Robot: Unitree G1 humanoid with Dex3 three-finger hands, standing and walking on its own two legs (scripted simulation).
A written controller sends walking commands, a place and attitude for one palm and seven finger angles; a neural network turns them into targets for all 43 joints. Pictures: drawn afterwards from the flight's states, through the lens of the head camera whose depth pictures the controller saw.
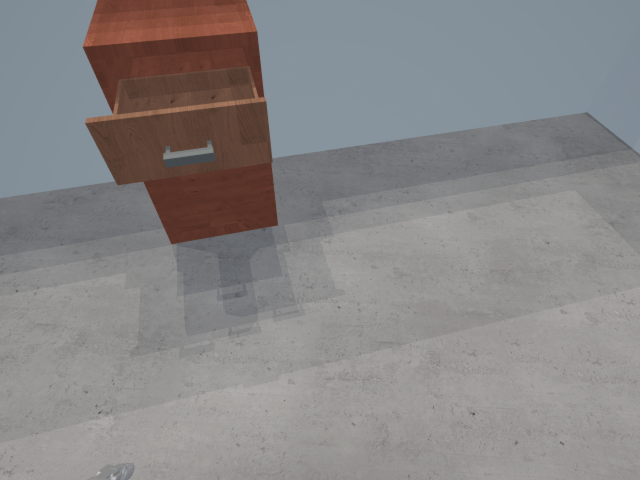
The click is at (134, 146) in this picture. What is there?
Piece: drawer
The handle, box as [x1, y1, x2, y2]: [163, 140, 215, 167]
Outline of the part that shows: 210,140 207,141 208,146 205,148 171,152 170,147 166,146 166,152 163,153 163,159 166,167 215,160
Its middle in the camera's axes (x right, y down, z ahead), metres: -0.32 -0.20 +0.92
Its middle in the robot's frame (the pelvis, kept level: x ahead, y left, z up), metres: +0.80 +0.36 -0.10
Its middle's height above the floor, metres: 0.67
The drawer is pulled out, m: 0.29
